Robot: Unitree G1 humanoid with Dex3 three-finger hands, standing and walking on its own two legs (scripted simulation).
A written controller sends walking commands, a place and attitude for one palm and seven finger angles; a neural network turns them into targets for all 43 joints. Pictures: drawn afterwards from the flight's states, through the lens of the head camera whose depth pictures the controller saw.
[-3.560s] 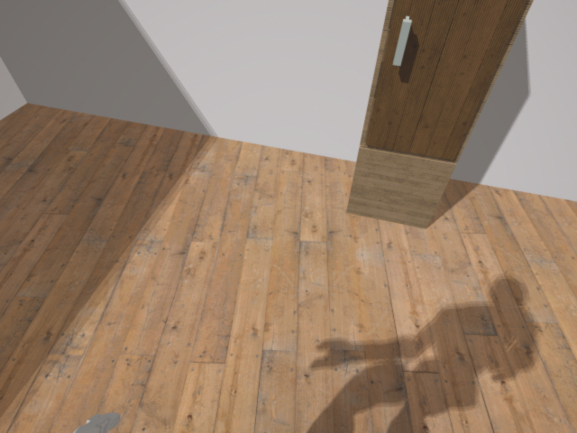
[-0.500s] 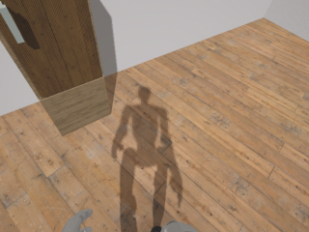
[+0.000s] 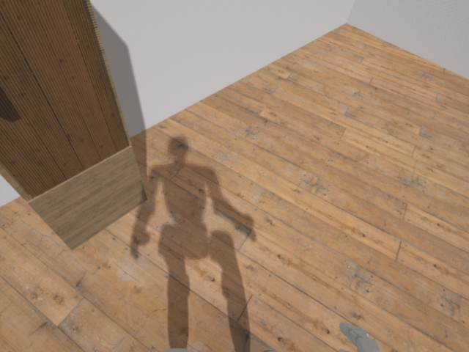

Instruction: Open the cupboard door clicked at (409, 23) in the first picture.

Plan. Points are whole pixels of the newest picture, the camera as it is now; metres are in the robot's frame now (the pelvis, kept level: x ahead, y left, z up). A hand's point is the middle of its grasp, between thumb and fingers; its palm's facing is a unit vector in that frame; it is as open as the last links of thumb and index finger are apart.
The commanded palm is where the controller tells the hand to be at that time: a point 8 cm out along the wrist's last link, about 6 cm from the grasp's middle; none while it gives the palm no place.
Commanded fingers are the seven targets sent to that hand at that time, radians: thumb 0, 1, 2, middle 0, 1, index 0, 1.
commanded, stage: walk to a spot facing it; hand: left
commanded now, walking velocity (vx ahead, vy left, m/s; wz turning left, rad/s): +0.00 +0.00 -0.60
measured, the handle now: out of the picture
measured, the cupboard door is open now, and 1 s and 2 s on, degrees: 0 0 0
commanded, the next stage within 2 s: turn to face it in 1.50 s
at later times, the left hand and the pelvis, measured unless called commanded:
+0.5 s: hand (168, 321) +0.18 +0.14 -0.15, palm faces -0.35 -0.90 -0.25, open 7.4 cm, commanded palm none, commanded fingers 0.00 0.90 0.90 -0.20 -0.30 -0.20 -0.30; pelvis +0.00 +0.00 +0.00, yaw -21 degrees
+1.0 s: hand out of the picture +0.12 +0.14 -0.15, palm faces -0.45 -0.87 -0.21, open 7.4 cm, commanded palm none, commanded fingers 0.00 0.90 0.90 -0.20 -0.30 -0.20 -0.30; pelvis +0.02 -0.02 +0.02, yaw -35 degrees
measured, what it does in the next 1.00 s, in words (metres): steps on the spot, turning right: right foot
